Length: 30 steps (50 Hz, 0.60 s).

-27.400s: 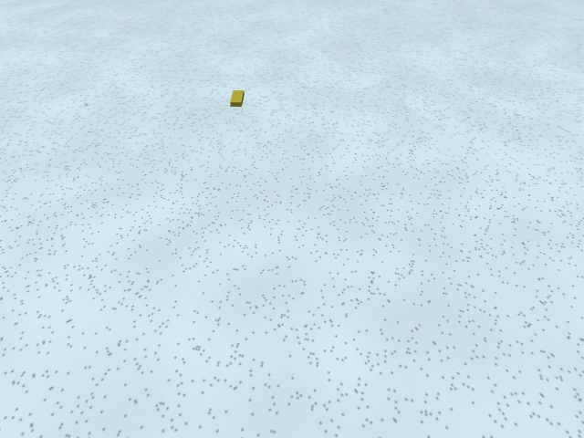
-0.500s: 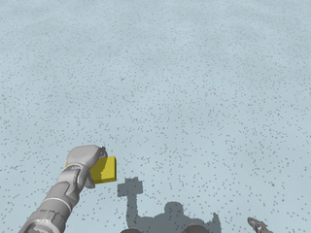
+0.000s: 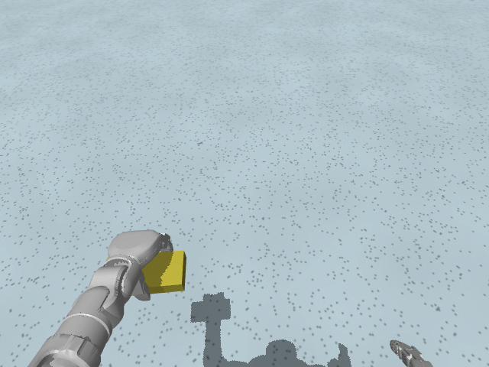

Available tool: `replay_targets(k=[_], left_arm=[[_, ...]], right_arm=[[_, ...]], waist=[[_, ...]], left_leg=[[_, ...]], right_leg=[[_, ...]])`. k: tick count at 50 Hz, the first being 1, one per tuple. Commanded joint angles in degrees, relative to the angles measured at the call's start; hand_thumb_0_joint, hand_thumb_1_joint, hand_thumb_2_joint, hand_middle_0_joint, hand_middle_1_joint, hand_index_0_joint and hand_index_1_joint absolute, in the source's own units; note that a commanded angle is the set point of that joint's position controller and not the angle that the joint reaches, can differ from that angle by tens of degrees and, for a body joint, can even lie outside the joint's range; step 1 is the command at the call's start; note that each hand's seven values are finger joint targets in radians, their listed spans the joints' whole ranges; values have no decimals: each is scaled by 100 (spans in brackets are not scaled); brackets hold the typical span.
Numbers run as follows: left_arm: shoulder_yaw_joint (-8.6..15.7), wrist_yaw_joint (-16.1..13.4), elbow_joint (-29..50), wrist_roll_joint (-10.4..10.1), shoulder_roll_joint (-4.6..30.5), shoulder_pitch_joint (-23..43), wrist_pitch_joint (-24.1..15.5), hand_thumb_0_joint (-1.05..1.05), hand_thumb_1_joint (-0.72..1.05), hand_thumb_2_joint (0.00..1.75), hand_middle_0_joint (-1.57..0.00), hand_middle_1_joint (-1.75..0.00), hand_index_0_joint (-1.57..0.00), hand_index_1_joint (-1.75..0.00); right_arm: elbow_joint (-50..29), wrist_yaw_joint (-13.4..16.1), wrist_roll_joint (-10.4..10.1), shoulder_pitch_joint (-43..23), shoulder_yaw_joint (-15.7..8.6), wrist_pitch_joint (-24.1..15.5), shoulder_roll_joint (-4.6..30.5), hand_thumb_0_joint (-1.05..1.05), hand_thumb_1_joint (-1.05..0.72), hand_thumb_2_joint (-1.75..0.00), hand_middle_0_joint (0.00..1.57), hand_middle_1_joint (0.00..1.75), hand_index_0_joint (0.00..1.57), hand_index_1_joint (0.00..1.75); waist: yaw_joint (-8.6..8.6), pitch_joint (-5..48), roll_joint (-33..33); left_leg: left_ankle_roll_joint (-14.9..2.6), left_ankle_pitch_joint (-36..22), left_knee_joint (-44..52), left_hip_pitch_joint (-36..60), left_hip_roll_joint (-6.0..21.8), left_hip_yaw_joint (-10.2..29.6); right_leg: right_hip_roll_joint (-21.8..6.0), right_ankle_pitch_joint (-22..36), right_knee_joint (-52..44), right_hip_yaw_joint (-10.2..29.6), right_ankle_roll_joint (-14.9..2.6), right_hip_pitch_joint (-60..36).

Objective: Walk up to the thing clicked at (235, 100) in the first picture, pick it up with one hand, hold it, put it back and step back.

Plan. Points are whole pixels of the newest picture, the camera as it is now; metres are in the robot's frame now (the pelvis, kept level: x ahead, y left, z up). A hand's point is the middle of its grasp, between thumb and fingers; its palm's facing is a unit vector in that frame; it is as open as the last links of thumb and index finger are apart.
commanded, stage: hold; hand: left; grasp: from above
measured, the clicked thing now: (145, 273) +0.31 +0.23 -0.09
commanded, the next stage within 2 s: crouch in 1.36 s
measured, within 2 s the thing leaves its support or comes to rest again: neither
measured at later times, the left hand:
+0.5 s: hand (145, 282) +0.27 +0.20 -0.04, palm faces -0.47 -0.07 -0.88, open 10.0 cm
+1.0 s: hand (139, 275) +0.27 +0.21 -0.02, palm faces -0.47 -0.07 -0.88, open 10.0 cm
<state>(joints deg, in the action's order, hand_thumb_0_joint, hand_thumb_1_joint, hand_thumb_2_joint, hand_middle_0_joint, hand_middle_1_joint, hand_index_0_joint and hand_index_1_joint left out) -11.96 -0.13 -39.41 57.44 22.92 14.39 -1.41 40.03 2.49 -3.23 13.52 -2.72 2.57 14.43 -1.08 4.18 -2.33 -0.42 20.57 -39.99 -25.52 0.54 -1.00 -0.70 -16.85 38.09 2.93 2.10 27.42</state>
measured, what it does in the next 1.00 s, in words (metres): stands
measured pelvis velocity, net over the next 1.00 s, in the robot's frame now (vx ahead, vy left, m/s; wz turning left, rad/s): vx -0.01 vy -0.01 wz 0.00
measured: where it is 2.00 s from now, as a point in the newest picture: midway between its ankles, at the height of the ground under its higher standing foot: outside the picture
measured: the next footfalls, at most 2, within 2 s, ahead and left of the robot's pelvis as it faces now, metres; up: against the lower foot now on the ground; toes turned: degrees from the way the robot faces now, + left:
none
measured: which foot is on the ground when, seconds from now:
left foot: down 0.00-1.00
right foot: down 0.00-1.00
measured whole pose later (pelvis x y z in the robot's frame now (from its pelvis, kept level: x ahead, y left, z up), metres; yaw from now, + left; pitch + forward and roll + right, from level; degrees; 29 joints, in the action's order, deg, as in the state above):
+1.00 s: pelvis -0.01 -0.01 +0.01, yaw +0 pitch +2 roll +0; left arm -10.5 4.3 -32.7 55.9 23.9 11.1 -2.5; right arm 38.9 4.0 -4.1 10.1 -1.2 2.6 14.3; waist 0.1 0.7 -2.7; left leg 0.4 15.7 -30.9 -16.9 0.6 -0.8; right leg -0.7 -13.2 31.1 2.7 1.2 19.7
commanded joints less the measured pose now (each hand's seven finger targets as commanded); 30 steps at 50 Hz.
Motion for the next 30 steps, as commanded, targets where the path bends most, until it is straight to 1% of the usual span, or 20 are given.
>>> replay_targets(k=[1,5,6,7,8,9,10,11,13,14,15,16,17,19,22,23,25,27,29,30], left_arm=[[625,-244,1377,38,1239,2028,-18,0,76,65,-114,-45,-113,-46],[614,-195,1381,-3,1210,1911,31,0,77,65,-116,-44,-114,-46],[626,-169,1350,-45,1225,1875,24,0,77,67,-117,-43,-115,-46],[571,-136,1362,-54,1178,1895,27,0,78,67,-117,-44,-115,-46],[594,-101,1317,-60,1180,1757,26,0,77,67,-118,-43,-115,-45],[566,-74,1346,-75,1177,1769,19,0,76,67,-118,-42,-115,-45],[617,-52,1466,-43,1236,1809,18,0,75,65,-117,-41,-114,-44],[608,-25,1495,-66,1231,1757,-5,0,76,64,-117,-42,-115,-44],[609,19,1525,-73,1232,1748,-29,0,74,65,-117,-40,-114,-43],[670,15,1579,-112,1275,1758,-40,0,75,63,-116,-41,-114,-43],[644,20,1566,-107,1259,1724,-55,0,76,63,-117,-40,-115,-43],[687,16,1602,-141,1304,1806,-80,0,76,63,-117,-40,-115,-42],[692,19,1571,-121,1307,1776,-90,0,74,63,-117,-39,-114,-42],[760,5,1632,-110,1345,1732,-120,0,72,61,-116,-37,-113,-40],[772,-18,1813,-133,1331,1775,-159,0,73,61,-116,-37,-113,-40],[805,-22,1695,-100,1355,1666,-143,0,73,59,-116,-36,-113,-39],[812,-47,1846,-85,1363,1730,-138,0,74,63,-118,-36,-115,-40],[772,-64,1829,-79,1317,1701,-110,0,75,65,-120,-36,-116,-41],[804,-75,1891,-105,1352,1700,-90,0,77,64,-120,-36,-117,-40],[776,-68,1874,-83,1342,1697,-62,0,76,63,-120,-35,-116,-39]], right_arm=[[-700,35,19,-196,-271,-220,830,0,-90,-90,20,30,20,30],[-764,38,6,-292,-257,-217,838,0,-90,-90,20,30,20,30],[-759,36,4,-318,-261,-221,849,0,-90,-90,20,30,20,30],[-789,37,8,-343,-245,-225,835,0,-90,-90,20,30,20,30],[-808,43,4,-387,-229,-226,819,0,-90,-90,20,30,20,30],[-814,47,2,-398,-232,-230,825,0,-90,-90,20,30,20,30],[-840,54,1,-407,-216,-229,795,0,-90,-90,20,30,20,30],[-850,61,-6,-440,-214,-233,809,0,-90,-90,20,30,20,30],[-854,72,1,-461,-192,-243,786,0,-90,-90,20,30,20,30],[-869,82,-10,-485,-188,-246,792,0,-90,-90,20,30,20,30],[-891,88,-21,-531,-183,-251,796,0,-90,-90,20,30,20,30],[-885,95,-18,-535,-177,-263,796,0,-90,-90,20,30,20,30],[-916,99,-23,-591,-155,-270,774,0,-90,-90,20,30,20,30],[-935,103,-22,-622,-151,-283,758,0,-90,-90,20,30,20,30],[-929,111,-27,-660,-141,-297,751,0,-90,-90,20,30,20,30],[-897,119,-21,-685,-141,-300,747,0,-90,-90,20,30,20,30],[-878,129,-16,-677,-160,-299,752,0,-90,-90,20,30,20,30],[-844,139,-23,-672,-134,-299,731,0,-90,-90,20,30,20,30],[-859,145,-36,-737,-141,-290,742,0,-90,-90,20,30,20,30],[-835,150,-31,-719,-131,-289,719,0,-90,-90,20,30,20,30]], waist=[[-21,1584,-115],[31,1399,-20],[-1,1362,-28],[17,1273,-13],[44,1230,7],[16,1224,60],[39,1308,97],[60,1315,58],[17,1246,70],[57,1233,76],[48,1165,27],[27,1122,56],[47,1026,90],[69,1051,107],[47,1098,29],[65,1098,70],[60,1279,71],[40,1213,112],[79,1202,175],[46,1212,218]], left_leg=[[66,-1895,623,877,-125,36],[39,-1593,765,869,-131,26],[50,-1548,797,885,-105,50],[44,-1405,844,828,-87,91],[32,-1351,868,843,-115,60],[19,-1299,884,855,-104,70],[-2,-1342,865,852,-138,42],[-3,-1311,877,872,-161,9],[-5,-1293,920,911,-144,18],[-4,-1246,962,931,-138,29],[0,-1156,995,945,-143,11],[-2,-1063,1021,910,-129,49],[-9,-929,1058,877,-147,39],[-31,-796,1072,853,-180,4],[-25,-755,1083,953,-199,-21],[-24,-843,1088,996,-196,-20],[-31,-1057,1049,1124,-203,-37],[-33,-1110,1072,1131,-203,-33],[-40,-1073,1113,1164,-219,-53],[-52,-1097,1103,1152,-212,-49]], right_leg=[[302,1355,-412,-266,-303,-794],[289,1122,-558,-256,-292,-796],[300,1043,-567,-278,-288,-806],[302,932,-603,-278,-283,-765],[286,902,-634,-269,-283,-805],[282,856,-672,-270,-275,-806],[263,925,-682,-231,-265,-870],[261,889,-708,-225,-267,-912],[263,862,-738,-224,-268,-889],[266,809,-771,-234,-270,-898],[268,733,-792,-233,-276,-867],[265,644,-819,-225,-267,-860],[252,522,-866,-223,-267,-861],[229,398,-934,-189,-257,-899],[219,349,-973,-148,-244,-922],[218,418,-971,-166,-247,-925],[210,635,-970,-159,-233,-1009],[206,700,-983,-160,-225,-1035],[192,641,-1063,-162,-211,-1094],[187,694,-1062,-147,-201,-1098]])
